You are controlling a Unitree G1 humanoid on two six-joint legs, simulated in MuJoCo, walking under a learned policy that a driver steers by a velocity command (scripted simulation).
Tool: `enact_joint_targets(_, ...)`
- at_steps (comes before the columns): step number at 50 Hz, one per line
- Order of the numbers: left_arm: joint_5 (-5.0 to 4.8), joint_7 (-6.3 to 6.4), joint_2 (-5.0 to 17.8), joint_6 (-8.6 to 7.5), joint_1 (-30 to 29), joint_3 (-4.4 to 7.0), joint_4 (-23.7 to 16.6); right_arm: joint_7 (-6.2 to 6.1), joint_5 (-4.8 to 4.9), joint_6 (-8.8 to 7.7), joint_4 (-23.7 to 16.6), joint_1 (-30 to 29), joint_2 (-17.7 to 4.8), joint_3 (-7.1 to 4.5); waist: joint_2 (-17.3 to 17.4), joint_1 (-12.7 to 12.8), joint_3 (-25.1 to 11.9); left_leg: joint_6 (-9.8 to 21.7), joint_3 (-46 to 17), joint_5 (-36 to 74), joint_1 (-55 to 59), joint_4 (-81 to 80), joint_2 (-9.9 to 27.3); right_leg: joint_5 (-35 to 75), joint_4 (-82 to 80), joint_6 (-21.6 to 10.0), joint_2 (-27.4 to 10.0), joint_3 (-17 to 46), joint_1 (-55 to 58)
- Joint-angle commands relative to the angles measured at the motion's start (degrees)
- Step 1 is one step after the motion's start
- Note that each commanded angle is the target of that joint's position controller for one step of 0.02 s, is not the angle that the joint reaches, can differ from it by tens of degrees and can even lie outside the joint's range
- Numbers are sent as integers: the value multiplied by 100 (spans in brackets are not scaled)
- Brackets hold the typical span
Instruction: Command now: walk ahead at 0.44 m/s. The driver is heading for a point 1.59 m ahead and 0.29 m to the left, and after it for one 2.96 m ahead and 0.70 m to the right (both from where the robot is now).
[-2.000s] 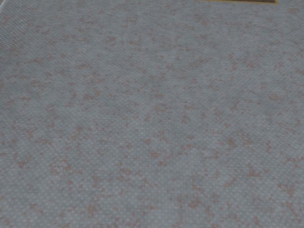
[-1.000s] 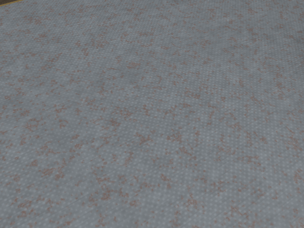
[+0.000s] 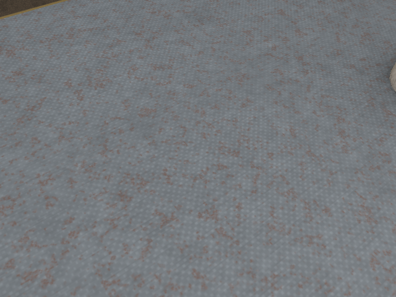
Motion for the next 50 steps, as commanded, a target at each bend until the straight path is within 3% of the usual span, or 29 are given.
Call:
enact_joint_targets(1, -37, -105, 0, -155, -1163, -96, -651, -84, 28, -31, -195, 137, -1051, -235, 768, -151, 559, 675, -625, 2170, -246, -585, 1161, 674, -1105, 47, 195, -277, -144)
enact_joint_targets(4, -77, -188, 106, -201, -1505, -89, -767, -68, 98, -16, -65, 243, -1129, -257, 800, -151, 690, 715, -666, 2373, 55, -496, 1404, 626, -1620, -110, 279, -250, -10)
enact_joint_targets(6, -68, -233, 225, -235, -1504, -54, -799, -73, 126, 11, -16, 165, -1196, -292, 838, 8, 609, 638, -630, 3243, 407, -183, 1538, 361, -1883, -325, 363, -251, 180)
enact_joint_targets(8, -30, -188, 490, -221, -932, 69, -668, -100, 109, 54, -6, 71, -1361, -352, 1047, 400, 58, 516, -538, 5235, 657, 653, 1530, 21, -1935, -575, 666, -435, 1108)
enact_joint_targets(9, -35, -128, 702, -198, -58, 187, -424, -111, 87, 98, -26, -46, -1362, -349, 1028, 888, -493, 390, -343, 5923, 447, 1654, 1348, 205, -2127, -774, 810, -553, 2286)
enact_joint_targets(10, -3, -33, 944, -161, 1030, 279, -166, -128, 30, 89, -137, -140, -1288, -311, 935, 1348, -1204, 232, -333, 5049, -741, 3009, 1186, 368, -1851, -1052, 253, 43, 4200)
enact_joint_targets(11, 148, 22, 1496, -145, 1752, 387, -19, -81, -57, 8, -330, 429, -526, -108, -584, 1074, -2218, -145, -242, 1062, -3040, 5435, 160, -435, -1923, -1885, -1402, 2718, 6525)
enact_joint_targets(12, 97, 12, 1101, -154, 1812, 282, 57, -25, 71, -141, -196, 530, -702, -104, -1048, 1120, -2865, -145, -1130, -1530, -3782, 6450, -229, -1295, -2978, -2212, -1902, 4593, 6709)
enact_joint_targets(13, 33, 42, 817, -126, 1280, 192, 52, 21, 255, -210, -406, -167, -1137, -248, -727, 1059, -1623, -131, -1042, -1210, -4375, 6668, 173, -1663, -3224, -1876, -1620, 3707, 5806)
enact_joint_targets(14, 5, 56, 652, -113, 868, 137, 38, 23, 271, -257, -555, -667, -1150, -230, -244, 896, -855, -90, -804, -662, -4344, 6400, 485, -1343, -3373, -1659, -1377, 2815, 4761)
enact_joint_targets(15, 51, 32, 557, -130, 570, 98, 54, -7, 181, -265, -592, -876, -1047, -229, 160, 658, -427, -115, -671, -294, -4142, 6058, 701, -822, -3567, -1531, -1139, 2309, 3877)
enact_joint_targets(16, 124, 5, 425, -177, 389, 60, 48, -23, 112, -211, -562, -790, -1019, -263, 71, 424, -269, -132, -708, -35, -3779, 5799, 888, -385, -3745, -1461, -912, 1902, 3285)
enact_joint_targets(17, 140, -9, 385, -212, 297, 56, 82, -22, 107, -138, -507, -596, -912, -250, -72, 267, -251, -173, -719, 82, -3507, 5691, 966, -269, -3934, -1483, -808, 1688, 2927)
enact_joint_targets(19, 77, -25, 440, -307, 322, 74, 229, -47, 80, -22, -495, -523, -739, -212, -127, 146, -120, -289, -636, 167, -3426, 5378, 1048, 69, -4166, -1569, -744, 1292, 2492)
enact_joint_targets(21, 77, 12, 582, -336, 438, 101, 368, -77, 17, 6, -665, -943, -742, -201, -76, 192, 122, -430, -568, 607, -3715, 4850, 1103, 323, -4319, -1582, -674, 966, 2313)
enact_joint_targets(26, 4, 103, 839, -241, 905, 131, 573, 19, 25, -103, -964, -2088, -560, -95, 44, 627, 268, -455, -285, 2180, -3538, 2727, 863, 480, -4267, -1282, -415, 374, 2543)
enact_joint_targets(30, -67, 110, 1007, -129, 1335, 158, 800, 155, 104, -147, -1218, -2679, -676, -109, -1, 854, 343, -317, -325, 2042, -3657, 1969, 723, 230, -3947, -1208, -803, 570, 3375)
enact_joint_targets(33, -62, 145, 1097, -14, 1356, 187, 898, 234, 90, -181, -1288, -2578, -846, -171, -125, 688, 225, -70, -266, 1315, -3376, 1656, 571, 763, -3483, -1043, -1031, 701, 3919)
enact_joint_targets(34, -60, 156, 1131, 23, 1247, 189, 897, 232, 76, -192, -1212, -2220, -941, -226, -166, 449, 26, 43, -116, 1182, -2835, 1500, 417, 1524, -3042, -942, -940, 597, 3960)
enact_joint_targets(35, -28, 163, 1030, 55, 1215, 145, 891, 197, 54, -191, -980, -1435, -1163, -355, -69, 70, -472, 206, 49, 1186, -1742, 1408, 236, 2279, -2068, -797, -635, 353, 3792)
enact_joint_targets(36, 97, 180, 732, 47, 1246, 15, 757, 138, 6, -176, -783, -384, -1578, -491, 412, -318, -1359, 543, -758, 1520, -36, 1649, 1014, 1401, -399, -570, -300, 56, 2846)
enact_joint_targets(37, 74, 133, 78, -75, 1971, -183, 643, 144, -48, -145, -690, -49, -2100, -602, 2006, 3, -2052, 1487, -3531, 306, 1965, 1049, 2326, -1837, 1715, -139, 746, -93, 443)
enact_joint_targets(38, -16, 103, 565, -186, 1744, -87, 757, 157, 13, -133, -726, 51, -1498, -458, 1648, -221, -2214, 1502, -4417, -372, 2097, 443, 2380, -2784, 2482, -159, 638, 703, -276)
enact_joint_targets(39, -149, 78, 909, -244, 1209, 13, 595, 141, 9, -135, -771, -343, -1276, -371, 1228, -202, -1364, 1244, -3569, -251, 1481, 398, 2210, -2386, 2664, -226, 351, 668, -677)
enact_joint_targets(40, -126, 100, 844, -262, 837, -11, 497, 130, -5, -126, -835, -720, -1176, -334, 755, -56, -902, 1118, -2858, 361, 715, 353, 1989, -1879, 2454, -235, 61, 481, -573)
enact_joint_targets(41, -22, 118, 778, -247, 637, -3, 452, 147, -29, -129, -837, -989, -1047, -298, 550, 97, -512, 1066, -2376, 971, 27, 198, 1771, -1555, 2079, -208, -111, 420, -399)
enact_joint_targets(42, 11, 121, 727, -193, 722, 19, 465, 153, -72, -160, -851, -1127, -929, -259, 670, 292, -435, 1008, -2063, 1310, -393, 34, 1612, -1311, 1835, -192, -263, 467, -41)
enact_joint_targets(45, 31, 142, 476, -19, 899, -21, 545, 168, -9, -259, -745, -1137, -953, -284, 684, 491, -308, 1097, -1523, 1793, -868, -363, 1461, -1008, 1386, -61, -306, 387, 256)
enact_joint_targets(50, 80, 130, 328, -13, 3, -70, 302, 62, 17, -204, -499, -847, -1137, -340, 566, 293, 55, 967, -869, 1956, -785, -641, 1289, 310, -205, 95, -297, 302, -112)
